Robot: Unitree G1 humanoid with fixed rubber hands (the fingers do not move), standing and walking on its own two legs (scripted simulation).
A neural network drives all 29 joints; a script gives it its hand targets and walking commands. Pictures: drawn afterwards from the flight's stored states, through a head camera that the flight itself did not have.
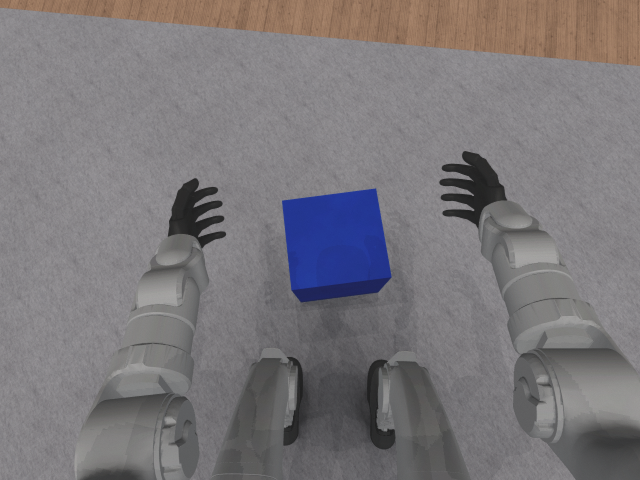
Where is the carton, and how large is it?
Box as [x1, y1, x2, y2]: [282, 189, 391, 301]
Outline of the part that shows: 375,189 282,201 291,289 300,301 377,292 391,276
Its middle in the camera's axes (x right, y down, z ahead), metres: +0.04 +0.02 +0.94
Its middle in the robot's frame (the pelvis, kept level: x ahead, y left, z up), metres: +0.49 +0.01 -0.53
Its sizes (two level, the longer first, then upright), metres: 0.210 0.200 0.250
